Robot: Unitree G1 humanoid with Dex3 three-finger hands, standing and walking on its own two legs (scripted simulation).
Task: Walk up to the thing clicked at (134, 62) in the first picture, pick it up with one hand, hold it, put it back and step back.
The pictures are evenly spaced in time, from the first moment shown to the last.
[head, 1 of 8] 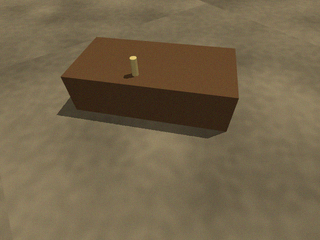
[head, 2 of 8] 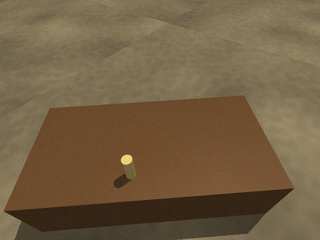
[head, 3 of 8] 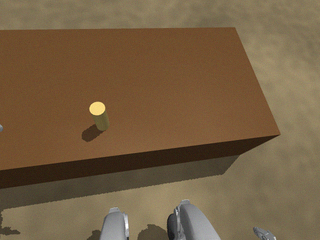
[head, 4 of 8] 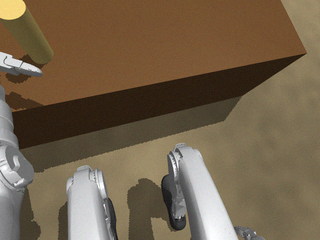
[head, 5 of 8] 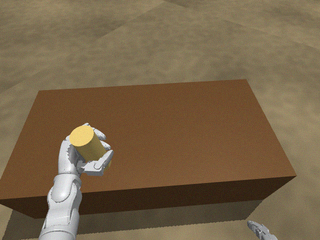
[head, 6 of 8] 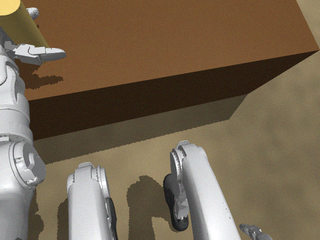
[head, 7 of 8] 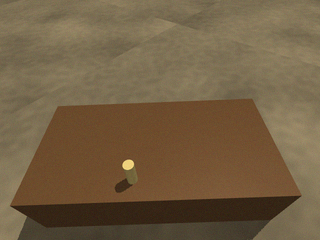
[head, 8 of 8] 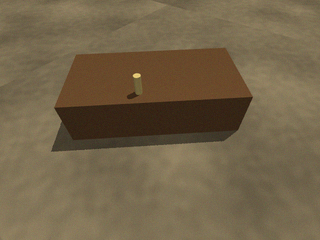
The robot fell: no
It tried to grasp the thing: yes
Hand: left
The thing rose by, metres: 0.37
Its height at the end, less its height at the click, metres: +0.00
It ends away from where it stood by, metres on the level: 0.03
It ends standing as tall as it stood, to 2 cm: yes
